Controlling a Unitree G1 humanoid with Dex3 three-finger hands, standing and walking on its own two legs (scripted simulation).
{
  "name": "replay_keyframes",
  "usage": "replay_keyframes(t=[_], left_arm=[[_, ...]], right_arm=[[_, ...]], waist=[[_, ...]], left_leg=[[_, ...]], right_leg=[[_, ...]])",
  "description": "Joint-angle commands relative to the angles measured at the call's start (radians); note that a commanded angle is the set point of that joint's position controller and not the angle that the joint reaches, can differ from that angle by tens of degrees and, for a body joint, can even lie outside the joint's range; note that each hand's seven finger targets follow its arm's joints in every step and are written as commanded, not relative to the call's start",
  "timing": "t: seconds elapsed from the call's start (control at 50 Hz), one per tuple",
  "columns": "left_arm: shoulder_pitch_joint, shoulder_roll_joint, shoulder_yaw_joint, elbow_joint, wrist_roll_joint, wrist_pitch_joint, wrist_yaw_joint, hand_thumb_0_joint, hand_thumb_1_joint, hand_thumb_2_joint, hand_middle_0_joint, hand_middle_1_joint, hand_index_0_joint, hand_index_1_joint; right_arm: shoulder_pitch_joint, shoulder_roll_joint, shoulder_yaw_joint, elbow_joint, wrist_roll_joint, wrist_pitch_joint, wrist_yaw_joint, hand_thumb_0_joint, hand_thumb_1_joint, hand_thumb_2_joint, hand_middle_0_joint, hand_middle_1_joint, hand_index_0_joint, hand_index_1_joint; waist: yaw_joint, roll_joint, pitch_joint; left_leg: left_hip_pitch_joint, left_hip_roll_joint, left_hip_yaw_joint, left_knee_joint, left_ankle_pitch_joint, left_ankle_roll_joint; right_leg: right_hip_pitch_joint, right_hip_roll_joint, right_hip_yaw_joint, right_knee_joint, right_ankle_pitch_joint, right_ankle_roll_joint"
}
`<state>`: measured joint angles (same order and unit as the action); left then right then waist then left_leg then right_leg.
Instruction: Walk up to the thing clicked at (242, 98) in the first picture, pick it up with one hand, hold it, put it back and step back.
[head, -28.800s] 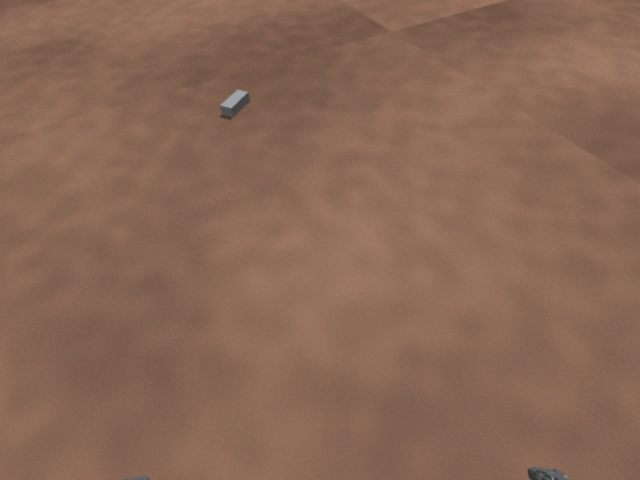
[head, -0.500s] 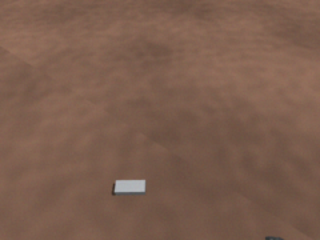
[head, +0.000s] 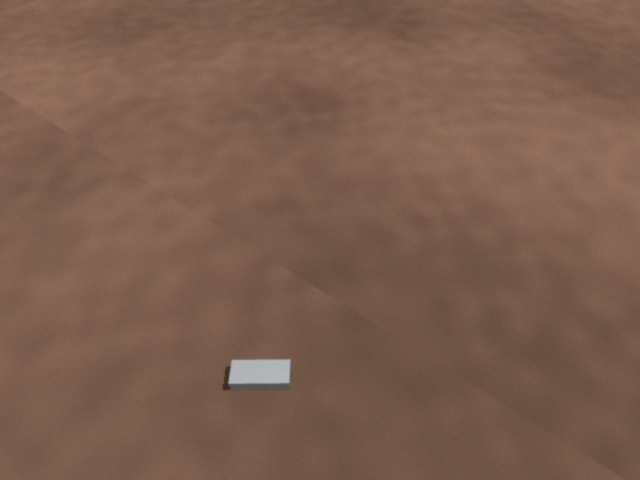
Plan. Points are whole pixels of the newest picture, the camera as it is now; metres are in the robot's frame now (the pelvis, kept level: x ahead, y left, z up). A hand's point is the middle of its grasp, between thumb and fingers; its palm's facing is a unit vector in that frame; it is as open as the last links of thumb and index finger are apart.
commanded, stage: rise first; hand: left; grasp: from above
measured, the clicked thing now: (261, 374) +0.51 +0.22 -0.76
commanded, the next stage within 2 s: none
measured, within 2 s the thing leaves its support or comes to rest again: neither
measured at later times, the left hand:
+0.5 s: hand out of the picture +0.13 +0.25 -0.20, palm faces -0.08 -0.92 -0.38, open 13.4 cm
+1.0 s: hand out of the picture +0.12 +0.25 -0.23, palm faces -0.16 -0.88 -0.44, open 14.2 cm
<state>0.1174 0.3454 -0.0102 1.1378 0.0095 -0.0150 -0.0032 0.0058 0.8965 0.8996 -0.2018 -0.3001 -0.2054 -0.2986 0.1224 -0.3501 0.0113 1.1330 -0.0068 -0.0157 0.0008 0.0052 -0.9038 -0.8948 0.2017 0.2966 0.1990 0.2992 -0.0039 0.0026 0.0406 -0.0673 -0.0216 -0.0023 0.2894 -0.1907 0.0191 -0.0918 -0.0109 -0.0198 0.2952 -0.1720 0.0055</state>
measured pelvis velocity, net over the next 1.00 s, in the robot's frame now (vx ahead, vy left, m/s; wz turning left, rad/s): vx -0.02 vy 0.01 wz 0.00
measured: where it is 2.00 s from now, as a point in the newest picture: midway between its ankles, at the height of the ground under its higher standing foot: outside the picture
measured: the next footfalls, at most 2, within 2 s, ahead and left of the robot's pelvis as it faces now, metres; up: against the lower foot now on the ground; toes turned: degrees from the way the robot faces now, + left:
none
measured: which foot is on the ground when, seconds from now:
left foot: down 0.00-1.00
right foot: down 0.00-1.00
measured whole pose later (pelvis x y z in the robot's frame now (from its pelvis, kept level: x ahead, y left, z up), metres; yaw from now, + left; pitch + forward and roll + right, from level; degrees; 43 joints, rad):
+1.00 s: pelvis -0.02 +0.01 -0.10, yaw +0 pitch +18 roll -2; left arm 0.29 0.33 0.09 0.36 0.21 0.29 0.00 0.00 -0.57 0.99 -0.08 -1.06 -0.08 -1.07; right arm 0.22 -0.23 -0.01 0.52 0.02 -0.15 -0.05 0.01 -0.88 -0.89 0.20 0.30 0.20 0.30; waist -0.04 0.01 -0.14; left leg -0.93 0.00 -0.02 1.18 -0.57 0.02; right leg -0.92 0.00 -0.05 1.12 -0.52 0.00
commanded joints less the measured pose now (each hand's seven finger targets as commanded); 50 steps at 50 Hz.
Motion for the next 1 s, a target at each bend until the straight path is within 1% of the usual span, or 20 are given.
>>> replay_keyframes(t=[0.0, 0.02, 0.04, 0.08, 0.1, 0.12, 0.16, 0.18, 0.24, 0.26, 0.32, 0.34, 0.4, 0.52, 0.58, 0.66, 0.7, 0.74, 0.82, 0.98], left_arm=[[-0.506, 0.094, 0.062, -0.349, -0.057, -0.105, 0.037, 0.0, 0.659, 0.966, -0.183, -0.521, -0.143, -0.536], [-0.316, 0.149, 0.105, -0.13, -0.037, -0.057, 0.04, 0.0, 0.579, 0.965, -0.165, -0.601, -0.136, -0.616], [-0.222, 0.159, 0.121, -0.085, -0.029, -0.039, 0.024, 0.0, 0.499, 0.982, -0.147, -0.68, -0.12, -0.696], [-0.341, 0.279, 0.181, -0.202, 0.009, -0.053, 0.008, 0.0, 0.339, 0.99, -0.092, -0.84, -0.095, -0.856], [-0.255, 0.271, 0.194, -0.159, 0.032, -0.04, -0.004, 0.0, 0.259, 0.975, -0.074, -0.92, -0.093, -0.923], [-0.156, 0.218, 0.186, -0.077, 0.059, -0.021, -0.019, 0.0, 0.179, 0.973, -0.053, -1.0, -0.089, -0.985], [-0.062, 0.236, 0.228, -0.151, 0.089, 0.004, -0.024, 0.0, 0.019, 1.007, -0.037, -1.061, -0.06, -1.036], [-0.072, 0.228, 0.219, -0.223, 0.097, 0.02, -0.021, 0.0, -0.051, 0.999, -0.034, -1.083, -0.062, -1.054], [-0.076, 0.163, 0.172, -0.273, 0.109, 0.107, -0.004, 0.0, -0.282, 1.011, -0.046, -1.06, -0.052, -1.053], [-0.118, 0.17, 0.167, -0.3, 0.117, 0.131, 0.0, 0.0, -0.355, 1.016, -0.053, -1.067, -0.055, -1.065], [-0.085, 0.148, 0.165, -0.356, 0.115, 0.175, 0.009, 0.0, -0.527, 1.014, -0.069, -1.062, -0.058, -1.074], [-0.085, 0.132, 0.154, -0.38, 0.114, 0.182, 0.01, 0.0, -0.546, 0.991, -0.072, -1.067, -0.067, -1.073], [-0.084, 0.162, 0.183, -0.482, 0.132, 0.183, 0.019, 0.0, -0.569, 0.991, -0.075, -1.08, -0.072, -1.083], [0.01, 0.17, 0.191, -0.661, 0.155, 0.183, 0.019, 0.0, -0.579, 0.988, -0.085, -1.092, -0.081, -1.097], [0.072, 0.185, 0.195, -0.761, 0.166, 0.207, 0.013, 0.0, -0.594, 0.998, -0.085, -1.078, -0.073, -1.09], [0.141, 0.146, 0.167, -0.803, 0.165, 0.256, 0.01, 0.0, -0.601, 0.997, -0.085, -1.07, -0.074, -1.081], [0.157, 0.142, 0.166, -0.801, 0.17, 0.269, 0.01, 0.0, -0.597, 0.994, -0.086, -1.062, -0.075, -1.073], [0.155, 0.139, 0.16, -0.809, 0.18, 0.28, 0.007, 0.0, -0.578, 0.982, -0.08, -1.065, -0.075, -1.069], [0.184, 0.155, 0.18, -0.863, 0.193, 0.285, 0.014, 0.0, -0.587, 0.995, -0.078, -1.055, -0.065, -1.068], [0.199, 0.174, 0.188, -0.928, 0.222, 0.277, 0.024, 0.0, -0.586, 0.993, -0.078, -1.073, -0.066, -1.085]], right_arm=[[0.035, -0.076, -0.004, -0.276, 0.069, -0.067, -0.041, 0.0, -0.912, -0.899, 0.2, 0.3, 0.2, 0.3], [0.06, -0.103, -0.013, -0.27, 0.065, -0.054, -0.046, 0.0, -0.913, -0.901, 0.2, 0.3, 0.2, 0.3], [0.069, -0.105, -0.027, -0.3, 0.066, -0.044, -0.044, 0.0, -0.896, -0.897, 0.2, 0.3, 0.2, 0.3], [0.101, -0.112, -0.059, -0.341, 0.051, -0.051, -0.056, 0.0, -0.907, -0.901, 0.2, 0.3, 0.2, 0.3], [0.111, -0.104, -0.07, -0.367, 0.044, -0.056, -0.053, 0.0, -0.89, -0.897, 0.2, 0.3, 0.2, 0.3], [0.142, -0.1, -0.08, -0.37, 0.033, -0.054, -0.045, 0.0, -0.901, -0.9, 0.2, 0.3, 0.2, 0.3], [0.147, -0.095, -0.097, -0.42, 0.03, -0.053, -0.039, 0.0, -0.894, -0.899, 0.2, 0.3, 0.2, 0.3], [0.135, -0.093, -0.098, -0.46, 0.035, -0.055, -0.04, 0.0, -0.891, -0.898, 0.2, 0.3, 0.2, 0.3], [0.093, -0.08, -0.085, -0.527, 0.044, -0.056, -0.04, 0.0, -0.873, -0.893, 0.201, 0.3, 0.2, 0.3], [0.079, -0.078, -0.084, -0.547, 0.048, -0.058, -0.04, 0.0, -0.884, -0.896, 0.201, 0.3, 0.2, 0.3], [0.089, -0.068, -0.083, -0.575, 0.043, -0.073, -0.037, 0.0, -0.888, -0.898, 0.201, 0.3, 0.2, 0.3], [0.095, -0.066, -0.082, -0.588, 0.044, -0.081, -0.037, 0.0, -0.87, -0.892, 0.201, 0.3, 0.2, 0.3], [0.115, -0.057, -0.088, -0.614, 0.04, -0.106, -0.043, 0.0, -0.879, -0.895, 0.201, 0.3, 0.2, 0.3], [0.117, -0.049, -0.092, -0.65, 0.031, -0.146, -0.052, 0.0, -0.885, -0.897, 0.201, 0.3, 0.2, 0.3], [0.123, -0.058, -0.096, -0.666, 0.027, -0.152, -0.058, 0.0, -0.89, -0.899, 0.201, 0.3, 0.2, 0.3], [0.124, -0.049, -0.089, -0.679, 0.026, -0.16, -0.063, 0.0, -0.899, -0.901, 0.201, 0.3, 0.2, 0.3], [0.116, -0.046, -0.088, -0.681, 0.024, -0.163, -0.064, 0.0, -0.901, -0.902, 0.201, 0.3, 0.2, 0.3], [0.109, -0.049, -0.088, -0.7, 0.022, -0.167, -0.064, 0.0, -0.886, -0.897, 0.201, 0.3, 0.2, 0.3], [0.106, -0.039, -0.085, -0.727, 0.022, -0.175, -0.063, 0.0, -0.873, -0.894, 0.201, 0.3, 0.2, 0.3], [0.104, -0.037, -0.087, -0.746, 0.022, -0.186, -0.064, 0.0, -0.874, -0.895, 0.201, 0.3, 0.2, 0.3]], waist=[[-0.084, 0.011, -0.026], [-0.075, -0.057, -0.001], [-0.034, -0.052, 0.002], [-0.023, -0.013, -0.184], [-0.021, 0.015, -0.244], [-0.019, -0.016, -0.241], [0.041, 0.041, -0.339], [0.046, 0.08, -0.369], [0.018, 0.045, -0.269], [0.006, 0.018, -0.24], [-0.001, 0.005, -0.233], [-0.006, -0.008, -0.23], [-0.016, -0.01, -0.277], [-0.024, 0.063, -0.336], [-0.018, 0.107, -0.412], [-0.04, 0.055, -0.398], [-0.034, 0.063, -0.377], [-0.041, 0.057, -0.355], [-0.027, 0.066, -0.384], [-0.025, 0.087, -0.428]], left_leg=[[-0.153, 0.015, 0.017, 0.06, 0.01, -0.004], [-0.202, 0.009, 0.016, 0.09, -0.025, 0.003], [-0.247, 0.013, 0.022, 0.126, -0.012, 0.001], [-0.238, 0.008, 0.017, 0.197, 0.039, 0.001], [-0.256, 0.001, 0.016, 0.233, 0.084, -0.003], [-0.309, -0.001, 0.007, 0.284, 0.09, -0.002], [-0.31, -0.011, 0.009, 0.313, 0.158, -0.014], [-0.278, -0.007, 0.004, 0.3, 0.172, -0.025], [-0.35, 0.001, -0.01, 0.298, 0.101, -0.024], [-0.387, 0.006, -0.015, 0.317, 0.058, -0.019], [-0.447, 0.02, -0.021, 0.367, -0.004, -0.017], [-0.463, 0.021, -0.025, 0.382, -0.032, -0.016], [-0.502, 0.013, -0.011, 0.456, -0.047, -0.005], [-0.534, 0.024, -0.023, 0.547, 0.008, -0.018], [-0.498, 0.036, -0.044, 0.569, 0.084, -0.025], [-0.548, 0.029, -0.034, 0.627, 0.126, -0.014], [-0.567, 0.036, -0.044, 0.642, 0.142, -0.016], [-0.604, 0.038, -0.054, 0.649, 0.097, -0.017], [-0.65, 0.027, -0.042, 0.68, 0.033, -0.015], [-0.696, 0.025, -0.047, 0.748, 0.041, -0.014]], right_leg=[[-0.175, 0.008, -0.002, 0.059, 0.046, -0.019], [-0.195, 0.016, -0.012, 0.067, -0.002, -0.023], [-0.21, 0.019, -0.019, 0.102, -0.011, -0.025], [-0.206, 0.009, 0.0, 0.176, 0.05, -0.024], [-0.193, 0.003, 0.003, 0.214, 0.097, -0.026], [-0.23, 0.006, 0.005, 0.255, 0.104, -0.026], [-0.192, 0.008, 0.011, 0.295, 0.143, -0.037], [-0.19, 0.014, 0.005, 0.296, 0.135, -0.042], [-0.248, 0.022, -0.006, 0.28, 0.053, -0.041], [-0.288, 0.024, -0.008, 0.292, 0.017, -0.038], [-0.371, 0.032, -0.017, 0.353, -0.055, -0.038], [-0.402, 0.034, -0.021, 0.372, -0.078, -0.034], [-0.451, 0.028, -0.011, 0.426, -0.085, -0.031], [-0.541, 0.026, -0.004, 0.547, -0.05, -0.035], [-0.546, 0.027, -0.01, 0.584, -0.013, -0.038], [-0.555, 0.027, -0.013, 0.603, 0.027, -0.033], [-0.592, 0.027, -0.02, 0.626, 0.008, -0.034], [-0.629, 0.032, -0.023, 0.643, -0.026, -0.034], [-0.642, 0.028, -0.018, 0.668, -0.051, -0.039], [-0.715, 0.03, -0.017, 0.745, -0.055, -0.041]])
